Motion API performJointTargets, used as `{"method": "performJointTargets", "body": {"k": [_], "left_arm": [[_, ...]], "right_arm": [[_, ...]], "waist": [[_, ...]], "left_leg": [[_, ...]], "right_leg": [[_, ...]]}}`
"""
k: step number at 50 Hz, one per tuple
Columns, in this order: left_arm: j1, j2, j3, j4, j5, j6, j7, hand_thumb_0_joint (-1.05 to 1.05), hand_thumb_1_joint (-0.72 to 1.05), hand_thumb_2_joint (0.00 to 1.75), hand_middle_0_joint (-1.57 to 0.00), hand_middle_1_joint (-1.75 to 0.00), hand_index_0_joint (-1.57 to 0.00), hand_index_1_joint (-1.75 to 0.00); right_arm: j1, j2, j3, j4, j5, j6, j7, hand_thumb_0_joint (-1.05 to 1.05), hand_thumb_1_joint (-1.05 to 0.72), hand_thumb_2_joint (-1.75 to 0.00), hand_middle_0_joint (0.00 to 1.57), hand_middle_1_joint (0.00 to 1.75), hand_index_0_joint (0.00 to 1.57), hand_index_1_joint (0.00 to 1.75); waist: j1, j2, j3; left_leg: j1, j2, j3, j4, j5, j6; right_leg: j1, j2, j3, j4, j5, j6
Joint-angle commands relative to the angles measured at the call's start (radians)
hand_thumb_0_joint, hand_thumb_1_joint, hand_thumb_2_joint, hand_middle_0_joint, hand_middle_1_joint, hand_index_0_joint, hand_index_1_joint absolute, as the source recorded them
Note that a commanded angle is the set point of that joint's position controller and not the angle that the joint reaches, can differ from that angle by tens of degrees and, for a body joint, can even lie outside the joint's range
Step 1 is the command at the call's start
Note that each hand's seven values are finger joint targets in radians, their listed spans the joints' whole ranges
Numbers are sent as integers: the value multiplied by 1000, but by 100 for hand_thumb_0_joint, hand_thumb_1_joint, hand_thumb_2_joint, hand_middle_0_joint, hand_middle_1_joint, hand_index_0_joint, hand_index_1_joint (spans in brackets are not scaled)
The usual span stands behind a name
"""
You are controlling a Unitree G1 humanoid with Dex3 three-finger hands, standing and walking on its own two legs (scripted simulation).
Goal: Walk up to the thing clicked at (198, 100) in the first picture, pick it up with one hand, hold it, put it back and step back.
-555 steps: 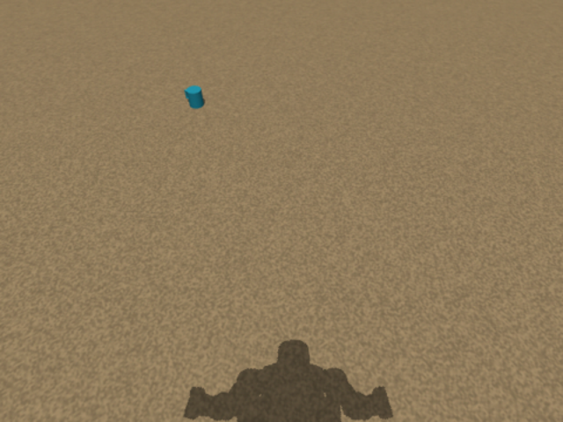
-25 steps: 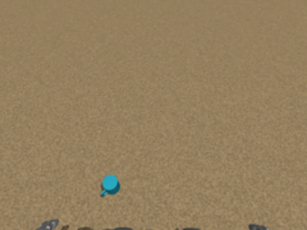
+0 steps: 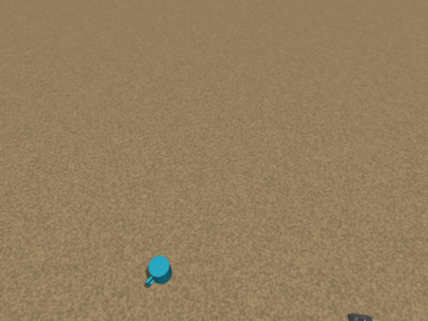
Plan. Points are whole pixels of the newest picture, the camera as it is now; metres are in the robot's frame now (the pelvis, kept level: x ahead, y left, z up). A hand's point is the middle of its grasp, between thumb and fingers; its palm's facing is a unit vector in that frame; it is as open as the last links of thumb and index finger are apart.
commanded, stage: walk up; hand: left
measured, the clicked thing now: (157, 273) +0.41 +0.26 -0.73
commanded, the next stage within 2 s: stand in 0.66 s
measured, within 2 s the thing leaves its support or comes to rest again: neither
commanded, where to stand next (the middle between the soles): +0.03 +0.01 m, yaw -1 degrees
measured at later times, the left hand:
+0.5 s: hand out of the picture +0.09 +0.25 -0.15, palm faces +0.01 -0.93 -0.38, open 7.4 cm
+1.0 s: hand out of the picture +0.08 +0.24 -0.15, palm faces -0.02 -0.94 -0.34, open 7.4 cm
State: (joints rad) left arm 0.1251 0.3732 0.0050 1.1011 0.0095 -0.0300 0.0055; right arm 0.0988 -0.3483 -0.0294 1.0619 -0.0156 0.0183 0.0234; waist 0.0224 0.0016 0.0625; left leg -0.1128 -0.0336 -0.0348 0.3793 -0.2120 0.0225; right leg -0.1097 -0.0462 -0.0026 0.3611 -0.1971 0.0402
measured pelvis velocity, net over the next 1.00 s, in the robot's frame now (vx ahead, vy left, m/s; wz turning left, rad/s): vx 0.00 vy -0.01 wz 0.00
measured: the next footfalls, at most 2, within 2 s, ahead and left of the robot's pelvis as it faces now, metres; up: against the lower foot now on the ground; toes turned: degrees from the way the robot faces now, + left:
none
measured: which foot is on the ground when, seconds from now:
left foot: down 0.00-1.00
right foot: down 0.00-1.00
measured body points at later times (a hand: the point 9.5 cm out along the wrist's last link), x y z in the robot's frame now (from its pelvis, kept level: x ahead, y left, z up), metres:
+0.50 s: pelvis +0.01 -0.01 +0.00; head +0.01 -0.01 +0.45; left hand +0.09 +0.30 -0.12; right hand +0.09 -0.31 -0.13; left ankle +0.00 +0.11 -0.75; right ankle +0.00 -0.15 -0.75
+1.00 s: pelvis +0.00 -0.01 +0.00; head +0.01 -0.01 +0.45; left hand +0.08 +0.28 -0.13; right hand +0.08 -0.32 -0.13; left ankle +0.00 +0.11 -0.75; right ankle +0.00 -0.15 -0.75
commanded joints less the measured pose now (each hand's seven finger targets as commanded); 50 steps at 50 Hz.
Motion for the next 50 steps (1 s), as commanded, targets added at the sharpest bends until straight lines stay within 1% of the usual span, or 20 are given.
{"method": "performJointTargets", "body": {"k": [1,5,7,12,14,24,29,30,31,32,33,34,36,40,43,45,46,47,49,50], "left_arm": [[-62,218,51,-54,7,-23,18,0,90,90,-20,-30,-20,-30],[-64,211,50,-45,4,-19,18,0,90,90,-20,-30,-20,-30],[-63,213,51,-39,6,-19,18,0,90,90,-20,-30,-20,-30],[-61,210,53,-33,5,-21,20,0,90,90,-20,-30,-20,-30],[-79,213,55,-32,8,-20,21,0,90,90,-20,-30,-20,-30],[-79,207,58,-34,8,-17,21,0,90,90,-20,-30,-20,-30],[-97,209,59,-39,9,-14,20,0,90,90,-20,-30,-20,-30],[-87,209,58,-39,8,-14,21,0,90,90,-20,-30,-20,-30],[-98,211,59,-40,9,-14,20,0,90,90,-20,-30,-20,-30],[-95,209,58,-41,7,-13,20,0,90,90,-20,-30,-20,-30],[-75,186,46,-31,-1,-5,15,0,90,90,-20,-30,-20,-30],[-82,182,45,-33,-3,-3,11,0,90,90,-20,-30,-20,-30],[-78,186,44,-39,-2,-2,10,0,90,90,-20,-30,-20,-30],[-68,195,43,-39,1,-2,5,0,90,90,-20,-30,-20,-30],[-70,197,41,-42,2,-5,5,0,90,90,-20,-30,-20,-30],[-61,198,40,-35,1,-3,4,0,90,90,-20,-30,-20,-30],[-66,194,39,-38,0,-3,3,0,90,90,-20,-30,-20,-30],[-63,196,40,-37,-2,-2,3,0,90,90,-20,-30,-20,-30],[-57,193,38,-37,2,-1,2,0,90,90,-20,-30,-20,-30],[-61,198,39,-41,1,-2,2,0,90,90,-20,-30,-20,-30]], "right_arm": [[-57,-216,-47,-67,7,-22,-11,0,-90,-90,20,30,20,30],[-53,-218,-44,-54,7,-21,-12,0,-90,-90,20,30,20,30],[-48,-215,-45,-49,7,-21,-13,0,-90,-90,20,30,20,30],[-47,-211,-43,-42,8,-20,-15,0,-90,-90,20,30,20,30],[-39,-211,-45,-38,8,-18,-14,0,-90,-90,20,30,20,30],[-36,-217,-45,-24,5,-17,-15,0,-90,-90,20,30,20,30],[-31,-218,-44,-24,4,-18,-17,0,-90,-90,20,30,20,30],[-39,-217,-43,-25,5,-18,-16,0,-90,-90,20,30,20,30],[-25,-215,-44,-24,4,-18,-17,0,-90,-90,20,30,20,30],[-33,-219,-43,-28,3,-18,-17,0,-90,-90,20,30,20,30],[-44,-200,-29,-26,8,-32,-23,0,-90,-90,20,30,20,30],[-32,-210,-28,-20,8,-39,-25,0,-90,-90,20,30,20,30],[-36,-221,-30,-16,6,-44,-28,0,-90,-90,20,30,20,30],[-38,-217,-23,-12,7,-47,-30,0,-90,-90,20,30,20,30],[-38,-217,-21,-10,9,-49,-30,0,-90,-90,20,30,20,30],[-36,-213,-19,-3,8,-49,-30,0,-90,-90,20,30,20,30],[-31,-220,-19,-4,8,-49,-31,0,-90,-90,20,30,20,30],[-31,-217,-19,1,8,-49,-31,0,-90,-90,20,30,20,30],[-37,-215,-19,0,7,-49,-30,0,-90,-90,20,30,20,30],[-31,-218,-19,0,7,-49,-31,0,-90,-90,20,30,20,30]], "waist": [[-16,14,-86],[-13,35,-66],[-15,17,-89],[-14,5,-83],[-22,-13,-78],[-15,1,-87],[-19,5,-73],[-12,5,-79],[-20,-7,-88],[-15,5,-80],[-18,-29,-90],[-23,-22,-80],[-22,-3,-90],[-24,10,-82],[-25,9,-109],[-25,2,-76],[-28,13,-85],[-24,4,-69],[-23,12,-76],[-26,11,-87]], "left_leg": [[-13,133,-100,-83,156,21],[-36,134,-111,-105,114,20],[-13,132,-106,-95,138,20],[0,124,-96,-77,178,16],[-8,122,-96,-76,175,14],[5,127,-96,-78,190,15],[-20,125,-97,-91,183,12],[-4,128,-97,-87,197,16],[-11,128,-97,-85,198,16],[-12,125,-96,-87,199,14],[24,152,-112,-107,240,8],[10,150,-112,-112,238,1],[24,151,-105,-102,265,-1],[13,145,-95,-116,208,-7],[24,152,-93,-106,249,-4],[10,149,-95,-120,197,-8],[7,148,-90,-118,208,-6],[-5,146,-94,-126,179,-10],[3,147,-93,-123,173,-9],[6,149,-90,-119,185,-7]], "right_leg": [[37,-78,58,-48,129,-59],[37,-75,54,-50,102,-56],[37,-79,59,-47,111,-61],[32,-87,63,-61,145,-60],[36,-87,62,-65,152,-61],[41,-90,62,-66,149,-65],[48,-87,59,-56,158,-64],[42,-88,59,-55,165,-63],[58,-87,60,-49,166,-64],[48,-86,59,-50,169,-62],[33,-86,57,-54,163,-58],[37,-83,64,-64,143,-54],[45,-86,65,-67,167,-54],[45,-87,72,-78,152,-54],[68,-92,72,-73,196,-56],[47,-87,73,-84,143,-56],[57,-90,78,-83,158,-56],[48,-85,75,-86,127,-57],[40,-85,76,-89,119,-59],[53,-90,81,-87,139,-59]]}}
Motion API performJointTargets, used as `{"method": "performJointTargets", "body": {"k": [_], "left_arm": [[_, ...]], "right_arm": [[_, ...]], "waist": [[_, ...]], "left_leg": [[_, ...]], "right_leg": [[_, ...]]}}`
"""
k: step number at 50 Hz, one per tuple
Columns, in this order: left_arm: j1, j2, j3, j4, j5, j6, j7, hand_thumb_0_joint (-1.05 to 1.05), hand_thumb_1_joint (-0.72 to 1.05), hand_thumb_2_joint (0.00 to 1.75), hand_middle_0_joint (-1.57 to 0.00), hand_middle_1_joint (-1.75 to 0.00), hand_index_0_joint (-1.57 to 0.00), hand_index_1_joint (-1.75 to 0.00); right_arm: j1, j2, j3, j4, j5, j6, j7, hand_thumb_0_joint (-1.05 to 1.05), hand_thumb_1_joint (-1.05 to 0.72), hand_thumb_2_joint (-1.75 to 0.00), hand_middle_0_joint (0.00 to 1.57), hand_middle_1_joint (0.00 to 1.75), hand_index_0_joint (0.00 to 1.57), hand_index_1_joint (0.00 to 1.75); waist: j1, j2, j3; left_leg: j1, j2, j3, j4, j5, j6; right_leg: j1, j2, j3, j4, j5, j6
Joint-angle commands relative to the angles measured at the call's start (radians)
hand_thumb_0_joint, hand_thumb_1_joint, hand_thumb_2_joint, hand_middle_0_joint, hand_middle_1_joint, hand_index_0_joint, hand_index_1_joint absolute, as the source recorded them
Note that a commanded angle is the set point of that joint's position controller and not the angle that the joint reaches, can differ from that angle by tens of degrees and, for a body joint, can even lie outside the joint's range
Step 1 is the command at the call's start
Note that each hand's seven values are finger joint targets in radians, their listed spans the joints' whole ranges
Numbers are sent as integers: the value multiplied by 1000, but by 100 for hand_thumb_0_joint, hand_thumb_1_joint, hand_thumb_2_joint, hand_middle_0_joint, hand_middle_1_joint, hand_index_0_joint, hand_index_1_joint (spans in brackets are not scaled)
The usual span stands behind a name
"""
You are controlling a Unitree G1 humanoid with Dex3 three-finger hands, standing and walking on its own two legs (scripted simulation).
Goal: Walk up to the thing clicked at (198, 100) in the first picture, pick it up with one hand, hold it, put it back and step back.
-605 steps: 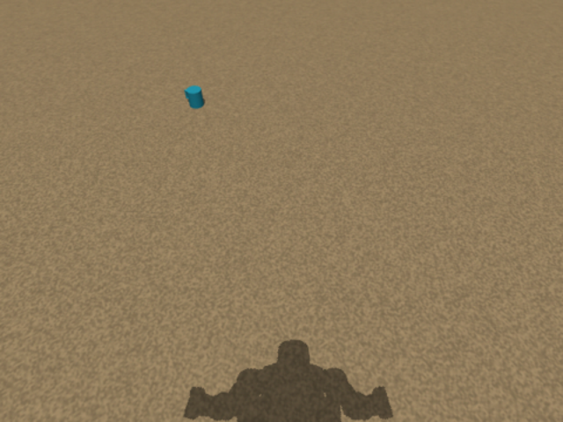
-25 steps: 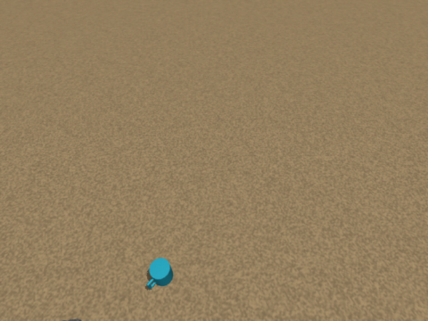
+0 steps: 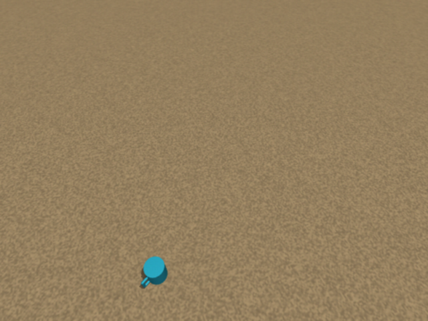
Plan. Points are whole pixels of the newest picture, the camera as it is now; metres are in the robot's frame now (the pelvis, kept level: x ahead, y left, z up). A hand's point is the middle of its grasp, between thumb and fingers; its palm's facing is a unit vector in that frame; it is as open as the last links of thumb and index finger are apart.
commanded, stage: stand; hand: left
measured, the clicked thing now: (153, 273) +0.40 +0.27 -0.73
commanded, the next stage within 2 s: rise first in 1.86 s
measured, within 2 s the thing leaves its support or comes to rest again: neither
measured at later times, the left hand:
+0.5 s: hand out of the picture +0.07 +0.25 -0.15, palm faces -0.03 -0.94 -0.35, open 7.4 cm
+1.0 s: hand out of the picture +0.06 +0.24 -0.16, palm faces -0.04 -0.94 -0.35, open 7.4 cm
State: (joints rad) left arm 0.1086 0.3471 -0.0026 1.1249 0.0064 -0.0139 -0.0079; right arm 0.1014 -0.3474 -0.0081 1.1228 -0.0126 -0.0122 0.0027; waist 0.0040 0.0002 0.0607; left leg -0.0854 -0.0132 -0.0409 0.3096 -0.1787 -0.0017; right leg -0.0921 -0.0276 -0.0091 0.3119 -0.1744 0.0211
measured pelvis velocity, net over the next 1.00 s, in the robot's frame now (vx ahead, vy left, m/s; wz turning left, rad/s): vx -0.01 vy -0.01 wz -0.01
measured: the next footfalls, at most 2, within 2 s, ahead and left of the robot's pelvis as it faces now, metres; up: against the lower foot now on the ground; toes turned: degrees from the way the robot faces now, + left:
none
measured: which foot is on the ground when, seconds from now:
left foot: down 0.00-1.00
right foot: down 0.00-1.00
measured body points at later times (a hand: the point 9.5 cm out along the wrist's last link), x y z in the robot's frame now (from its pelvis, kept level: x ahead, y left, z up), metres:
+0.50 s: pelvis -0.01 -0.01 +0.00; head +0.00 -0.02 +0.45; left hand +0.07 +0.29 -0.13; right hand +0.07 -0.31 -0.14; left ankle +0.00 +0.12 -0.75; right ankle +0.00 -0.13 -0.75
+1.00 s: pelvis -0.01 -0.01 +0.00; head +0.00 -0.01 +0.45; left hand +0.06 +0.29 -0.13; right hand +0.05 -0.32 -0.14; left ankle +0.00 +0.12 -0.75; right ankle +0.00 -0.13 -0.75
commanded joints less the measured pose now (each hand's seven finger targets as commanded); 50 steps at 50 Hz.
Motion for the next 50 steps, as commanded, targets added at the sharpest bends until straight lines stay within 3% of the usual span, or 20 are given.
{"method": "performJointTargets", "body": {"k": [1,11,16,26,28,33,35,39,44,50], "left_arm": [[-33,219,44,-64,5,-20,15,0,90,90,-20,-30,-20,-30],[-31,220,42,-62,2,-18,15,0,90,90,-20,-30,-20,-30],[-25,220,41,-67,3,-19,14,0,90,90,-20,-30,-20,-30],[-25,229,40,-69,4,-20,16,0,90,90,-20,-30,-20,-30],[-20,231,41,-65,2,-18,16,0,90,90,-20,-30,-20,-30],[-18,230,39,-71,4,-22,15,0,90,90,-20,-30,-20,-30],[-25,228,39,-71,2,-22,15,0,90,90,-20,-30,-20,-30],[-22,233,39,-71,1,-23,14,0,90,90,-20,-30,-20,-30],[-25,229,39,-67,3,-18,14,0,90,90,-20,-30,-20,-30],[-17,231,39,-66,3,-21,14,0,90,90,-20,-30,-20,-30]], "right_arm": [[-41,-215,-39,-61,5,-21,-9,0,-90,-90,20,30,20,30],[-24,-216,-35,-53,4,-15,-9,0,-90,-90,20,30,20,30],[-23,-223,-35,-54,3,-19,-10,0,-90,-90,20,30,20,30],[-13,-221,-34,-53,4,-15,-9,0,-90,-90,20,30,20,30],[-9,-216,-31,-49,4,-12,-7,0,-90,-90,20,30,20,30],[-15,-221,-34,-56,4,-16,-7,0,-90,-90,20,30,20,30],[-6,-217,-31,-51,3,-15,-7,0,-90,-90,20,30,20,30],[0,-216,-28,-51,4,-17,-7,0,-90,-90,20,30,20,30],[2,-217,-28,-50,5,-13,-8,0,-90,-90,20,30,20,30],[-2,-224,-31,-51,4,-15,-7,0,-90,-90,20,30,20,30]], "waist": [[-2,8,-93],[-9,3,-60],[-4,4,-82],[-8,-12,-71],[-8,-6,-34],[-5,-1,-81],[-6,2,-42],[-8,0,-72],[-7,-9,-36],[-3,-8,-53]], "left_leg": [[1,129,-85,-45,171,15],[-36,126,-83,-53,113,16],[-18,133,-83,-44,146,18],[-16,130,-77,-36,108,16],[-34,126,-79,-53,48,15],[-6,131,-76,-38,109,17],[-41,128,-77,-48,73,16],[-24,135,-77,-43,115,18],[-49,129,-78,-58,34,20],[-33,130,-77,-50,55,21]], "right_leg": [[23,-107,84,-36,134,-42],[18,-102,90,-44,99,-41],[21,-106,95,-38,129,-43],[1,-105,101,-53,108,-44],[-28,-100,106,-67,32,-43],[-2,-103,104,-51,106,-46],[-16,-100,107,-60,62,-43],[7,-103,105,-46,118,-44],[-25,-94,105,-60,11,-43],[-18,-99,112,-56,31,-46]]}}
